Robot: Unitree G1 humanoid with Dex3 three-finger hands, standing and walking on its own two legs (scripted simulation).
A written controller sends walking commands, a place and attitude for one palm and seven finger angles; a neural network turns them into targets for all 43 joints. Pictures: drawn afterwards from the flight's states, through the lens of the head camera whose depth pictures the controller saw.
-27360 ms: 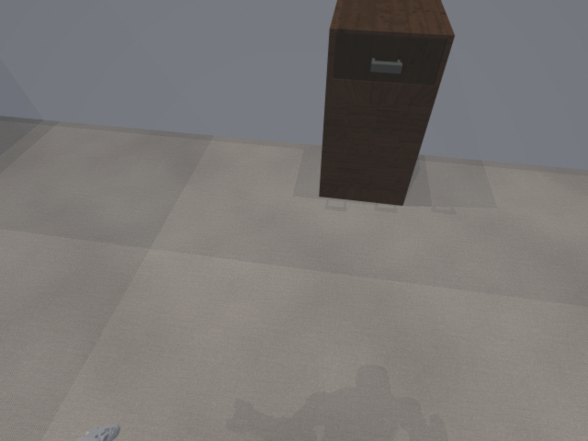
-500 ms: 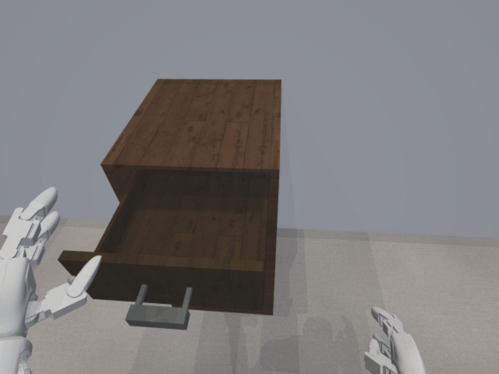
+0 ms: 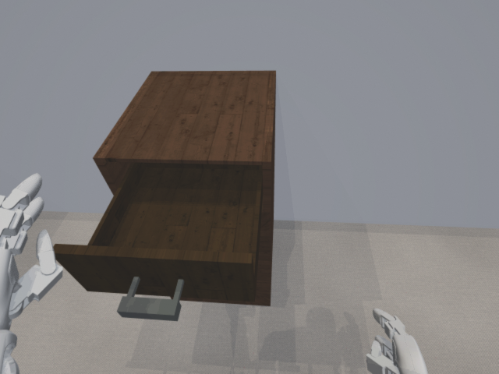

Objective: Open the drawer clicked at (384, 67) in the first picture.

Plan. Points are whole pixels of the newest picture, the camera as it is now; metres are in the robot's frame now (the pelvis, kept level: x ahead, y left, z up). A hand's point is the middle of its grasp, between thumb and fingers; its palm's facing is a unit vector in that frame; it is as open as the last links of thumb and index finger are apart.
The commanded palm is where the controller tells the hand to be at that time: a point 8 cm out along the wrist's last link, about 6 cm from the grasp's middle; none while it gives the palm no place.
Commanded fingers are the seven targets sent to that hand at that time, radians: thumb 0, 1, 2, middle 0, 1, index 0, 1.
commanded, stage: step back with the hand held close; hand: left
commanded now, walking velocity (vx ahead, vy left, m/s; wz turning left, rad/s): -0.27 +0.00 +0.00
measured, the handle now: (153, 295) +0.26 +0.22 -0.07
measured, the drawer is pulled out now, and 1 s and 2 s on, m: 0.25 0.25 0.25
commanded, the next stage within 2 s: stop stepping back and stand still in 1.32 s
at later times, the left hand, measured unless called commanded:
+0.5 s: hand (27, 302) +0.15 +0.27 +0.15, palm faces +0.31 -0.81 -0.50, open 7.4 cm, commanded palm +0.09 +0.31 +0.17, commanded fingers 0.00 0.90 0.90 -0.20 -0.30 -0.20 -0.30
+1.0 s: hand out of the picture +0.12 +0.28 +0.16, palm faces +0.31 -0.83 -0.46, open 7.4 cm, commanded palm +0.05 +0.31 +0.17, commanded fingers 0.00 0.90 0.90 -0.20 -0.30 -0.20 -0.30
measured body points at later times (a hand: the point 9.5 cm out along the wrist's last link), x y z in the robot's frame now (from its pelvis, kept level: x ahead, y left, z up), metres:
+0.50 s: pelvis -0.04 +0.03 -0.01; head -0.01 +0.04 +0.44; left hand +0.13 +0.31 +0.18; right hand +0.15 -0.20 -0.08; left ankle +0.00 +0.11 -0.74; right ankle -0.03 -0.07 -0.74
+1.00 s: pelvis -0.09 +0.04 -0.01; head -0.05 +0.07 +0.44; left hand +0.10 +0.32 +0.18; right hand +0.08 -0.20 -0.08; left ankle +0.00 +0.11 -0.74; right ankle -0.18 -0.09 -0.72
